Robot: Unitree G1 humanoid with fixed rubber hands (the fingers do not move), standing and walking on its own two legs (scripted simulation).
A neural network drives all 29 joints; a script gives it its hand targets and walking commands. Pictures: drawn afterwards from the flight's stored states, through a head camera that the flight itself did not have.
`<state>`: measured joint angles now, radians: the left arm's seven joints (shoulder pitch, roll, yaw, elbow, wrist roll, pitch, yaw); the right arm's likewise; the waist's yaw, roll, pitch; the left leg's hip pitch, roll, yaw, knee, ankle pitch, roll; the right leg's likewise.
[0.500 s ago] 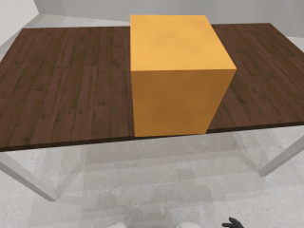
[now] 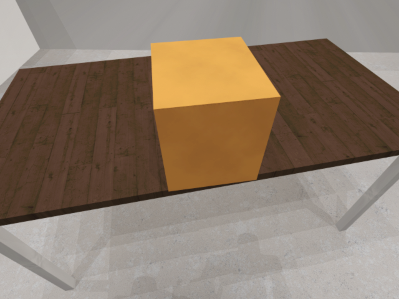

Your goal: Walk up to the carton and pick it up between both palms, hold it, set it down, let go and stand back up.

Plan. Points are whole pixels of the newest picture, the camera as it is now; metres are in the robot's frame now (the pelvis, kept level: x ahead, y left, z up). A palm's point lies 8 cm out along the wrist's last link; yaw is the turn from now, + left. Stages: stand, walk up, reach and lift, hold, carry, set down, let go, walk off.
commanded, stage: walk up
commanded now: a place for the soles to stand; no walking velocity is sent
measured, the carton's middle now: (205, 113) +0.55 -0.01 +0.08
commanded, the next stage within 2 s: none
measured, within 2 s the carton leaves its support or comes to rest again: neither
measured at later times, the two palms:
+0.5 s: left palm out of the picture +0.04 +0.18 -0.13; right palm out of the picture +0.00 -0.35 -0.15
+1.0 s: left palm out of the picture +0.08 +0.15 -0.14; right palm (352, 295) +0.17 -0.32 -0.13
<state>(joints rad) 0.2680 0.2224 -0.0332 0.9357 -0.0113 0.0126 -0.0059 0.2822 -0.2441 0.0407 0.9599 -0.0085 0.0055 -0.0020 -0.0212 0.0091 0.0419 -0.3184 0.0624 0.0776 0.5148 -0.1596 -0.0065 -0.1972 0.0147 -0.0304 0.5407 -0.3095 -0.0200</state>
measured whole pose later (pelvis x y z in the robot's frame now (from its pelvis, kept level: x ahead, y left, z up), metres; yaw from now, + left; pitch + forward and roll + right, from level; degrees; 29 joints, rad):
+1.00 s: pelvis +0.08 -0.09 +0.00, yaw +8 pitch -1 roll -1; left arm 0.29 0.22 -0.04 0.93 0.02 0.00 0.01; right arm 0.22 -0.22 0.02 0.99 -0.01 0.00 -0.01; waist 0.01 0.00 0.03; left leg -0.28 0.01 -0.01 0.58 -0.29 0.00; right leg -0.16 -0.07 -0.17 0.54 -0.35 0.01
